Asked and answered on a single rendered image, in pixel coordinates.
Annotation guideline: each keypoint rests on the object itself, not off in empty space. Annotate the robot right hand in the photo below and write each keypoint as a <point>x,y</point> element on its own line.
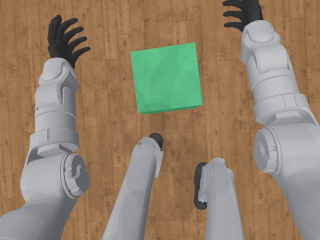
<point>251,11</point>

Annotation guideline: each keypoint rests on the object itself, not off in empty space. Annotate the robot left hand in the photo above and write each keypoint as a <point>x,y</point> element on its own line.
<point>58,41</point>

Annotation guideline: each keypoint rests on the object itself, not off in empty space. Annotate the robot left shin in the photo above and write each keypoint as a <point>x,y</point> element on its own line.
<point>147,140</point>

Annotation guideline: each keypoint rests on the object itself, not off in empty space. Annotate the robot left forearm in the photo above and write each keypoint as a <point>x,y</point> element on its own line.
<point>55,112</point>

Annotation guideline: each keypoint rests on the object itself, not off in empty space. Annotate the robot right thigh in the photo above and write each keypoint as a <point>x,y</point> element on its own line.
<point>223,219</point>

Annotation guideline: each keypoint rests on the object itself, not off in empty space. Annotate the robot right upper arm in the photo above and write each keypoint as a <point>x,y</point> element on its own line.
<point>291,154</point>

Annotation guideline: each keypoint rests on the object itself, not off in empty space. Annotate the carton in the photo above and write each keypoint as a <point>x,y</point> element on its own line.
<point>166,78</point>

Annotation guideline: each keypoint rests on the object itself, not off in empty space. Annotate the robot right forearm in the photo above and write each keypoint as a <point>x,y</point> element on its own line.
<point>272,79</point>

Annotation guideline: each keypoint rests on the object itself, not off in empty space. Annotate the robot left upper arm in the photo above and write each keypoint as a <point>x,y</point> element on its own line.
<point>51,187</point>

